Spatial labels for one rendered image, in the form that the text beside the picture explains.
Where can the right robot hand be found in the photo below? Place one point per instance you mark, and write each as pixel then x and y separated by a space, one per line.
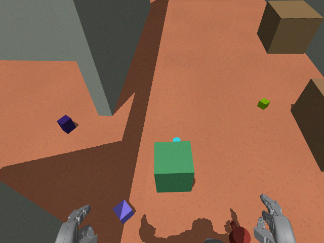
pixel 279 225

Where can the left robot hand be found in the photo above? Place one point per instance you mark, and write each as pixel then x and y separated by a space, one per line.
pixel 69 232

